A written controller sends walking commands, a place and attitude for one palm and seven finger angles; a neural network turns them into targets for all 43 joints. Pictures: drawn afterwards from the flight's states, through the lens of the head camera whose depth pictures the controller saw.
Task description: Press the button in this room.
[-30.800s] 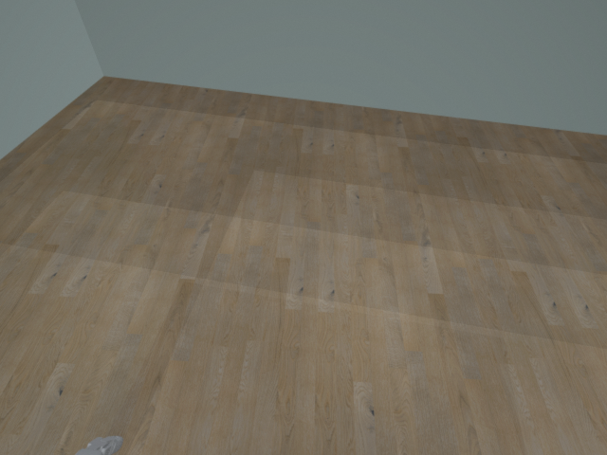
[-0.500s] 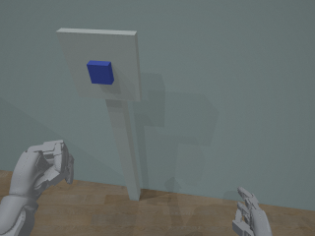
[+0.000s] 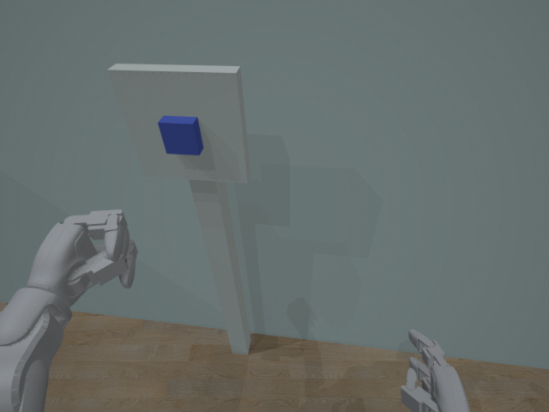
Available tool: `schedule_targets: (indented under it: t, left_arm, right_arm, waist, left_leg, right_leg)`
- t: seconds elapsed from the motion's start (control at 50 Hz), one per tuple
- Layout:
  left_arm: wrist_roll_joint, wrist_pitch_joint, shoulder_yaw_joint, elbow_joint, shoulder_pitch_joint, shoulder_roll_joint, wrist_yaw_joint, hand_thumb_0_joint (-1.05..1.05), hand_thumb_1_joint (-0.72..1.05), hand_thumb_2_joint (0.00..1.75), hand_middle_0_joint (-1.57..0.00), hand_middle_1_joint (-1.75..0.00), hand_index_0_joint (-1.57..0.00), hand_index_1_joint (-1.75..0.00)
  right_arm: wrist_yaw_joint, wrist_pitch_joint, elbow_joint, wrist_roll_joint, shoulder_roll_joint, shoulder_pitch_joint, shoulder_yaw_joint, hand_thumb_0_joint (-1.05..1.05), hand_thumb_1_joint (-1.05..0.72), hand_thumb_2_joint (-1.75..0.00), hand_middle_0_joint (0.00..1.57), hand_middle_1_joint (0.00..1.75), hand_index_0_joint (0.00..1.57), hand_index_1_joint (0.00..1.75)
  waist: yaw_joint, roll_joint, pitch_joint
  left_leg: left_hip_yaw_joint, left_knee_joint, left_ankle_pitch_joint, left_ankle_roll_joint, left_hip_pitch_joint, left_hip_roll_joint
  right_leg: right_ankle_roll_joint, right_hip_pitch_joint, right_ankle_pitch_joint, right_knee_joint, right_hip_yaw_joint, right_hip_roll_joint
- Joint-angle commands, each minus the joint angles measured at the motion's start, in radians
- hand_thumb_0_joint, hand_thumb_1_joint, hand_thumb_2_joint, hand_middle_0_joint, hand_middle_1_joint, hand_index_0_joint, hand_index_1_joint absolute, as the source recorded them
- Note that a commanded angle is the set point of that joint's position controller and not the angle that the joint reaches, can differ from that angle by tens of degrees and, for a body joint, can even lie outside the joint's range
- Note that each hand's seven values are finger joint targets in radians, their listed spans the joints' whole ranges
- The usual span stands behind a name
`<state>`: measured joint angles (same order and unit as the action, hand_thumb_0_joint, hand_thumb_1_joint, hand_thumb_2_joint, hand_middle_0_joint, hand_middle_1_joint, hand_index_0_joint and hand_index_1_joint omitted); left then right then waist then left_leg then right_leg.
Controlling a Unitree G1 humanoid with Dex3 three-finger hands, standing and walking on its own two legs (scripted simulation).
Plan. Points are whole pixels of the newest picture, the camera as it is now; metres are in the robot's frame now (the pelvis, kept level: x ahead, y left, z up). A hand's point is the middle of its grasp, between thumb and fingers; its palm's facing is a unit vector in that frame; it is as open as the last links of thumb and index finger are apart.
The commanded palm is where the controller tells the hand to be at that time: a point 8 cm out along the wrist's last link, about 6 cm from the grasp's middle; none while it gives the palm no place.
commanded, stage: raise the hand and make a fist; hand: left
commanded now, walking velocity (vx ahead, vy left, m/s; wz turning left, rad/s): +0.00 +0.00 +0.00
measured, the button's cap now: (182, 134) +0.51 +0.22 +0.19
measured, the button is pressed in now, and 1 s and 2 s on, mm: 0 0 0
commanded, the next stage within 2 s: aim a knuckle at the button in 0.24 s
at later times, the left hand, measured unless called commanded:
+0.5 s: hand (120, 254) +0.24 +0.21 +0.18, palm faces +0.04 -1.00 -0.08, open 3.1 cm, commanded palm +0.22 +0.26 +0.18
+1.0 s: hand (153, 217) +0.33 +0.21 +0.16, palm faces +0.01 -1.00 -0.04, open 3.1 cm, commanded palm +0.30 +0.26 +0.17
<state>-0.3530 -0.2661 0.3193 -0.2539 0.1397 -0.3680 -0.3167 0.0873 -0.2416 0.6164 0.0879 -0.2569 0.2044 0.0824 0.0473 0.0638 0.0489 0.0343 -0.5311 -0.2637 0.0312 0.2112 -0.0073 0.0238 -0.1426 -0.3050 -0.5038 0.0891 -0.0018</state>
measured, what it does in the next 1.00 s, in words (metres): stands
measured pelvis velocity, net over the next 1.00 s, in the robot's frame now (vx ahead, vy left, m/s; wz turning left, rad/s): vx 0.00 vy -0.01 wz -0.01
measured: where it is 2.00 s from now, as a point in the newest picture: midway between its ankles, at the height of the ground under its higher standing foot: outside the picture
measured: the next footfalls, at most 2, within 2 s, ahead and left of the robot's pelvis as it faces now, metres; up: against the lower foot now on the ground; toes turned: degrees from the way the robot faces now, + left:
none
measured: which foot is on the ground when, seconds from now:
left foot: down 0.00-1.00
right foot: down 0.00-1.00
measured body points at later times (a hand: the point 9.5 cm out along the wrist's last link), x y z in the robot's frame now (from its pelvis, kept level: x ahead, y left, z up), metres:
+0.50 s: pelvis +0.00 -0.01 +0.00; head -0.05 -0.03 +0.45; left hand +0.23 +0.27 +0.19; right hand +0.20 -0.22 -0.06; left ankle +0.02 +0.10 -0.74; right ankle -0.02 -0.10 -0.74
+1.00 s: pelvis +0.00 -0.01 +0.00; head -0.01 -0.02 +0.45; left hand +0.32 +0.27 +0.16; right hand +0.17 -0.25 -0.08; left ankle +0.02 +0.10 -0.74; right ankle -0.02 -0.10 -0.74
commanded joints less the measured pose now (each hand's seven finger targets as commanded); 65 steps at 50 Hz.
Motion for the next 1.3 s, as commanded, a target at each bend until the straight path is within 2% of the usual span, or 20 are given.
schedule_targets:
  t: [0.0, 0.06, 0.16, 0.24, 0.36, 0.48, 0.52, 0.58, 0.64, 0.66, 0.74, 0.82, 0.88, 0.94, 1.0, 1.04, 1.12, 1.18, 1.26, 1.28]
  left_arm:
    - [-0.017, 0.088, 0.142, -0.287, -0.211, -0.203, 0.034, 0.0, 0.9, 0.9, -1.3, -1.5, -1.3, -1.5]
    - [-0.005, 0.119, 0.11, -0.288, -0.224, -0.174, 0.049, 0.0, 0.9, 0.9, -1.3, -1.5, -1.3, -1.5]
    - [0.012, 0.096, 0.063, -0.215, -0.225, -0.154, 0.042, 0.0, 0.9, 0.9, -1.3, -1.5, -1.3, -1.5]
    - [0.012, 0.072, 0.081, -0.219, -0.225, -0.177, 0.032, 0.0, 0.9, 0.9, -1.3, -1.5, -1.3, -1.5]
    - [-0.002, 0.103, 0.103, -0.224, -0.268, -0.182, 0.038, 0.0, 0.9, 0.9, -1.3, -1.5, -1.3, -1.5]
    - [0.014, 0.1, 0.054, -0.047, -0.405, -0.164, 0.038, 0.0, 0.9, 0.9, -1.3, -1.5, -1.3, -1.5]
    - [0.024, 0.097, 0.038, -0.034, -0.444, -0.168, 0.032, 0.0, 0.9, 0.9, -1.3, -1.5, -1.3, -1.5]
    - [0.031, 0.113, 0.087, 0.011, -0.503, -0.234, 0.031, 0.0, 0.9, 0.9, -1.3, -1.5, -1.3, -1.5]
    - [0.028, 0.147, 0.125, 0.048, -0.549, -0.265, 0.022, 0.0, 0.9, 0.9, -1.3, -1.5, -1.3, -1.5]
    - [0.027, 0.159, 0.122, 0.048, -0.561, -0.26, 0.02, 0.0, 0.9, 0.9, -1.3, -1.5, -1.3, -1.5]
    - [0.023, 0.168, 0.117, 0.143, -0.548, -0.243, 0.015, 0.0, 0.9, 0.9, -1.3, -1.5, -1.3, -1.5]
    - [0.038, 0.14, 0.081, 0.237, -0.577, -0.228, 0.009, 0.0, 0.9, 0.9, -1.3, -1.5, -1.3, -1.5]
    - [0.047, 0.148, 0.061, 0.227, -0.665, -0.231, 0.016, 0.0, 0.9, 0.9, -1.3, -1.5, -1.3, -1.5]
    - [0.055, 0.193, 0.064, 0.161, -0.731, -0.238, 0.028, 0.0, 0.9, 0.9, -1.3, -1.5, -1.3, -1.5]
    - [0.058, 0.234, 0.079, 0.167, -0.755, -0.249, 0.043, 0.0, 0.9, 0.9, -1.3, -1.5, -1.3, -1.5]
    - [0.062, 0.237, 0.075, 0.213, -0.756, -0.237, 0.053, 0.0, 0.9, 0.9, -1.3, -1.5, -1.3, -1.5]
    - [0.073, 0.187, 0.04, 0.35, -0.724, -0.196, 0.057, 0.0, 0.9, 0.9, -1.3, -1.5, -1.3, -1.5]
    - [0.082, 0.166, 0.048, 0.386, -0.755, -0.22, 0.059, 0.0, 0.9, 0.9, -1.3, -1.5, -1.3, -1.5]
    - [0.094, 0.205, -0.014, 0.331, -0.925, -0.183, 0.069, 0.0, 0.9, 0.9, -1.3, -1.5, -1.3, -1.5]
    - [0.095, 0.226, -0.024, 0.323, -0.968, -0.178, 0.078, 0.0, 0.9, 0.9, -1.3, -1.5, -1.3, -1.5]
  right_arm:
    - [0.002, -0.061, -0.189, -0.008, -0.096, -0.188, -0.042, 0.0, -0.9, -0.9, 0.2, 0.3, 0.2, 0.3]
    - [0.003, -0.068, -0.178, -0.01, -0.092, -0.171, -0.045, 0.0, -0.9, -0.9, 0.2, 0.3, 0.2, 0.3]
    - [0.012, -0.063, -0.164, -0.005, -0.103, -0.163, -0.046, 0.0, -0.9, -0.9, 0.2, 0.3, 0.2, 0.3]
    - [0.015, -0.054, -0.174, -0.005, -0.103, -0.173, -0.044, 0.0, -0.9, -0.9, 0.2, 0.3, 0.2, 0.3]
    - [0.017, -0.059, -0.169, -0.009, -0.099, -0.174, -0.044, 0.0, -0.9, -0.9, 0.2, 0.3, 0.2, 0.3]
    - [0.028, -0.048, -0.131, -0.002, -0.107, -0.163, -0.046, 0.0, -0.9, -0.9, 0.2, 0.3, 0.2, 0.3]
    - [0.031, -0.044, -0.142, -0.001, -0.107, -0.164, -0.045, 0.0, -0.9, -0.9, 0.2, 0.3, 0.2, 0.3]
    - [0.035, -0.037, -0.139, -0.005, -0.111, -0.161, -0.048, 0.0, -0.9, -0.9, 0.2, 0.3, 0.2, 0.3]
    - [0.035, -0.034, -0.142, -0.006, -0.107, -0.161, -0.05, 0.0, -0.9, -0.9, 0.2, 0.3, 0.2, 0.3]
    - [0.033, -0.034, -0.144, -0.006, -0.105, -0.163, -0.048, 0.0, -0.9, -0.9, 0.2, 0.3, 0.2, 0.3]
    - [0.028, -0.03, -0.138, -0.004, -0.11, -0.141, -0.052, 0.0, -0.9, -0.9, 0.2, 0.3, 0.2, 0.3]
    - [0.026, -0.013, -0.139, 0.003, -0.123, -0.121, -0.06, 0.0, -0.9, -0.9, 0.2, 0.3, 0.2, 0.3]
    - [0.027, -0.006, -0.143, 0.002, -0.125, -0.12, -0.062, 0.0, -0.9, -0.9, 0.2, 0.3, 0.2, 0.3]
    - [0.028, -0.007, -0.153, -0.003, -0.119, -0.113, -0.065, 0.0, -0.9, -0.9, 0.2, 0.3, 0.2, 0.3]
    - [0.026, -0.008, -0.137, -0.01, -0.118, -0.098, -0.066, 0.0, -0.9, -0.9, 0.2, 0.3, 0.2, 0.3]
    - [0.025, -0.003, -0.128, -0.011, -0.12, -0.089, -0.066, 0.0, -0.9, -0.9, 0.2, 0.3, 0.2, 0.3]
    - [0.022, 0.021, -0.121, -0.005, -0.127, -0.072, -0.07, 0.0, -0.9, -0.9, 0.2, 0.3, 0.2, 0.3]
    - [0.02, 0.042, -0.123, -0.004, -0.135, -0.066, -0.072, 0.0, -0.9, -0.9, 0.2, 0.3, 0.2, 0.3]
    - [0.021, 0.054, -0.13, -0.005, -0.126, -0.063, -0.07, 0.0, -0.9, -0.9, 0.2, 0.3, 0.2, 0.3]
    - [0.022, 0.053, -0.122, -0.006, -0.123, -0.057, -0.071, 0.0, -0.9, -0.9, 0.2, 0.3, 0.2, 0.3]
  waist:
    - [0.018, -0.002, 0.125]
    - [0.005, 0.035, 0.104]
    - [-0.004, 0.014, 0.027]
    - [0.003, -0.005, 0.045]
    - [-0.001, -0.034, 0.099]
    - [-0.027, -0.024, -0.001]
    - [-0.024, 0.005, 0.029]
    - [-0.023, -0.051, 0.076]
    - [-0.016, -0.038, 0.146]
    - [-0.014, -0.005, 0.152]
    - [-0.013, 0.001, 0.14]
    - [-0.026, -0.054, 0.087]
    - [-0.036, -0.043, 0.103]
    - [-0.037, -0.003, 0.197]
    - [-0.039, 0.009, 0.235]
    - [-0.04, 0.002, 0.215]
    - [-0.041, -0.046, 0.162]
    - [-0.041, -0.063, 0.159]
    - [-0.071, -0.001, 0.196]
    - [-0.078, -0.019, 0.208]
  left_leg:
    - [-0.071, 0.071, 0.185, 0.006, -0.116, 0.009]
    - [-0.07, 0.075, 0.178, 0.003, -0.137, 0.014]
    - [-0.079, 0.095, 0.113, 0.005, -0.104, 0.016]
    - [-0.081, 0.098, 0.117, 0.007, -0.107, 0.013]
    - [-0.076, 0.087, 0.146, 0.009, -0.136, 0.012]
    - [-0.077, 0.091, 0.067, 0.01, -0.096, 0.009]
    - [-0.076, 0.094, 0.064, 0.011, -0.104, 0.005]
    - [-0.074, 0.082, 0.095, 0.014, -0.098, 0.008]
    - [-0.064, 0.073, 0.14, 0.014, -0.117, 0.004]
    - [-0.06, 0.072, 0.155, 0.013, -0.127, 0.003]
    - [-0.058, 0.072, 0.181, 0.009, -0.113, 0.004]
    - [-0.055, 0.073, 0.173, 0.011, -0.08, 0.007]
    - [-0.058, 0.069, 0.172, 0.014, -0.095, 0.009]
    - [-0.059, 0.068, 0.224, 0.014, -0.15, 0.009]
    - [-0.057, 0.062, 0.267, 0.012, -0.175, 0.014]
    - [-0.063, 0.071, 0.268, 0.007, -0.168, 0.016]
    - [-0.059, 0.075, 0.266, 0.008, -0.126, 0.016]
    - [-0.056, 0.072, 0.268, 0.009, -0.107, 0.016]
    - [-0.064, 0.066, 0.285, 0.008, -0.158, 0.019]
    - [-0.07, 0.064, 0.282, 0.009, -0.17, 0.025]
  right_leg:
    - [-0.012, -0.059, 0.203, 0.085, -0.035, 0.007]
    - [-0.011, -0.083, 0.192, 0.088, -0.029, 0.002]
    - [-0.013, -0.108, 0.13, 0.112, -0.031, 0.002]
    - [-0.013, -0.088, 0.132, 0.116, -0.034, 0.005]
    - [-0.017, -0.076, 0.165, 0.107, -0.032, 0.001]
    - [-0.018, -0.133, 0.082, 0.139, -0.053, 0.005]
    - [-0.017, -0.123, 0.077, 0.136, -0.059, 0.011]
    - [-0.018, -0.083, 0.104, 0.136, -0.07, 0.014]
    - [-0.019, -0.047, 0.168, 0.116, -0.072, 0.017]
    - [-0.016, -0.046, 0.19, 0.111, -0.071, 0.017]
    - [-0.013, -0.048, 0.246, 0.101, -0.064, 0.015]
    - [-0.017, -0.081, 0.242, 0.103, -0.059, 0.014]
    - [-0.013, -0.092, 0.227, 0.103, -0.064, 0.013]
    - [-0.007, -0.064, 0.271, 0.083, -0.058, 0.01]
    - [-0.005, -0.05, 0.311, 0.076, -0.058, 0.008]
    - [-0.002, -0.057, 0.308, 0.072, -0.05, 0.006]
    - [-0.005, -0.076, 0.321, 0.077, -0.048, 0.008]
    - [-0.002, -0.07, 0.325, 0.08, -0.051, 0.01]
    - [0.002, -0.096, 0.312, 0.074, -0.053, 0.007]
    - [0.002, -0.103, 0.296, 0.075, -0.051, 0.004]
